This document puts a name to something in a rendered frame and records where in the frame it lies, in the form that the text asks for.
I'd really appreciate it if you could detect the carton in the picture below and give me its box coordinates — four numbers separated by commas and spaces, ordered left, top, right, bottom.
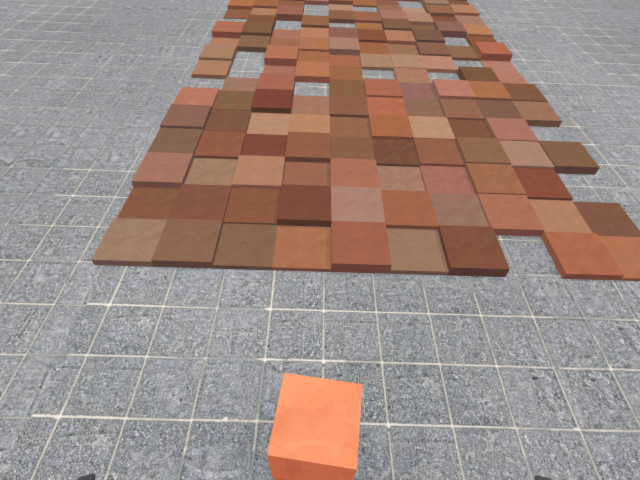
267, 373, 362, 480

